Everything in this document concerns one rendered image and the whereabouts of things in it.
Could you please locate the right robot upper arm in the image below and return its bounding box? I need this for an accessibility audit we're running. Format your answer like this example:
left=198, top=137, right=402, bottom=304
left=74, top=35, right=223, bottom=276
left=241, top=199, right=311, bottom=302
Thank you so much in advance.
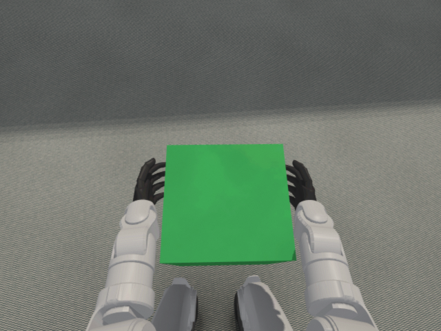
left=306, top=314, right=377, bottom=331

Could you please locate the right robot hand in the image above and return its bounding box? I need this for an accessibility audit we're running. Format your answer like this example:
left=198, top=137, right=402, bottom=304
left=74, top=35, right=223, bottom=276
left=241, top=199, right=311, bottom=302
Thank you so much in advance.
left=285, top=160, right=317, bottom=211

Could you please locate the carton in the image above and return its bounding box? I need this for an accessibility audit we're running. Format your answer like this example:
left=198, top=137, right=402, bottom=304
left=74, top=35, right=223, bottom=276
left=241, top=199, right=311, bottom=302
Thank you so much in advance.
left=160, top=144, right=296, bottom=266

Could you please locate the robot right forearm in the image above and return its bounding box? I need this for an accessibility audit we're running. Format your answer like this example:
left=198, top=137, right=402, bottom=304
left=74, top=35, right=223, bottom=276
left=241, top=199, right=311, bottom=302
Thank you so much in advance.
left=294, top=200, right=379, bottom=331

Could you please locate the left robot hand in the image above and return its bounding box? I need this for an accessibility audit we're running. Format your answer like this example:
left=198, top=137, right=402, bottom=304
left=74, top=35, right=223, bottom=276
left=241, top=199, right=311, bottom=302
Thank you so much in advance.
left=133, top=158, right=166, bottom=205

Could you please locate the robot left forearm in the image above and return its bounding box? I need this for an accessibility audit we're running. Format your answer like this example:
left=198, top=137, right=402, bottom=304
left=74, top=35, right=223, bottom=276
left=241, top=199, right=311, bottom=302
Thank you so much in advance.
left=86, top=200, right=160, bottom=331

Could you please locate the robot right shin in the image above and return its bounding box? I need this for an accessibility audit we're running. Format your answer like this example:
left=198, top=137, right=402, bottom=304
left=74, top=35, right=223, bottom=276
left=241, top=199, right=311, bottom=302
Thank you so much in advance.
left=242, top=275, right=269, bottom=331

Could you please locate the right robot thigh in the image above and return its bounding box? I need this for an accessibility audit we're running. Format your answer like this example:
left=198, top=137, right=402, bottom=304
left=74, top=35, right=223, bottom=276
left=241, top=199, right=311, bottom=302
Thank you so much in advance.
left=237, top=282, right=293, bottom=331

